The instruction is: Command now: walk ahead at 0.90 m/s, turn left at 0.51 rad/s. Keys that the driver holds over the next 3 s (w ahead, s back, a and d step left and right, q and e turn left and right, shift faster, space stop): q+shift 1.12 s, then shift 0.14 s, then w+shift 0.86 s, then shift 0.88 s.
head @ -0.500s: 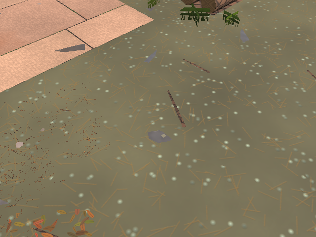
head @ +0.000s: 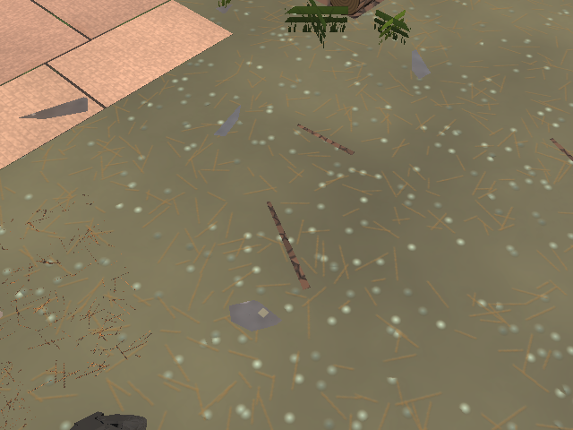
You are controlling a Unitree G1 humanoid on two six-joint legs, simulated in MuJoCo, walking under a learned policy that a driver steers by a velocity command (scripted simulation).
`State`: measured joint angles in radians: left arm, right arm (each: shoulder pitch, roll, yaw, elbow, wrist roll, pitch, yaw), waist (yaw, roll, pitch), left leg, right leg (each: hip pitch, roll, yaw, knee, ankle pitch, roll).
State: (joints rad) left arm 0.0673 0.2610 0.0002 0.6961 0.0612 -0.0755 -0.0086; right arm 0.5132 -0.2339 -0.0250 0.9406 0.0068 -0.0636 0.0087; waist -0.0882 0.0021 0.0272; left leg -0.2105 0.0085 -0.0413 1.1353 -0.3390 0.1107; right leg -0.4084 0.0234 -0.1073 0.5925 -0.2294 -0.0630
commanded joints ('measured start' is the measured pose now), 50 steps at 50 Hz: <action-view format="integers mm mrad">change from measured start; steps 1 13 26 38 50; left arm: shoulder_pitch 213 145 142 -36 -13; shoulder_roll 107 172 85 133 160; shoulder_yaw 50 74 34 44 41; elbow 46 72 -50 -91 -117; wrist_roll -11 -88 -20 -52 -38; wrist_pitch -15 -46 109 85 96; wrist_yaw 14 44 53 51 61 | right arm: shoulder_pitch -125 -126 -236 -221 -185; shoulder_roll -115 -96 -238 -263 -256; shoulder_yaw -32 -37 -101 -126 -111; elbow -106 -177 -258 -285 -272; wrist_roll -12 -51 -21 -29 -25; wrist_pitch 0 46 75 115 134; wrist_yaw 16 62 -8 -4 37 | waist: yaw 125 -46 91 18 43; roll -30 -85 -58 133 -127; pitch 0 -78 -139 -72 -41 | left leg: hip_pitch -475 10 -47 62 -350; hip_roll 98 -103 56 -1 -115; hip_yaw -38 232 -380 -622 -66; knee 141 -467 -786 -783 133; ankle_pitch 106 453 661 220 -45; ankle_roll -1 11 131 52 -164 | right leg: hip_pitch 383 241 -100 -93 253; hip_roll -313 -219 -59 49 -230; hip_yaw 391 -155 198 270 257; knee -397 -15 533 151 -297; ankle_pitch -110 987 -143 -104 337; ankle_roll -80 28 138 90 -105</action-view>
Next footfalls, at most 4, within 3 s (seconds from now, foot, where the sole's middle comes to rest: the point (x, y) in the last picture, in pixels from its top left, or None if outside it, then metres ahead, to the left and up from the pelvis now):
0.32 left None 0.43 0.08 -0.76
0.86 right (295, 388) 0.55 -0.05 -0.76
1.36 left None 0.35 0.03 -0.76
1.82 right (122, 343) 0.69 0.36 -0.76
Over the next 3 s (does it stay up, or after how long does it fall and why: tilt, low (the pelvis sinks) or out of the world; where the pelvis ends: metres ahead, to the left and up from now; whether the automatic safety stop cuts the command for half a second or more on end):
stays up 0.76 0.79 0.02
